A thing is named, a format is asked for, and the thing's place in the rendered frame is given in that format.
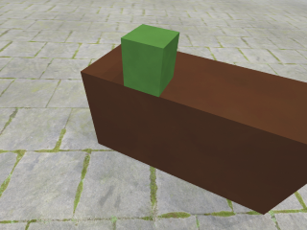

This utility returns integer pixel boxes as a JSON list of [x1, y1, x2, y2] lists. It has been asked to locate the pedestal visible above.
[[81, 44, 307, 215]]

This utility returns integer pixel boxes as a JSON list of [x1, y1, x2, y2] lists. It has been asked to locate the carton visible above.
[[121, 24, 179, 97]]

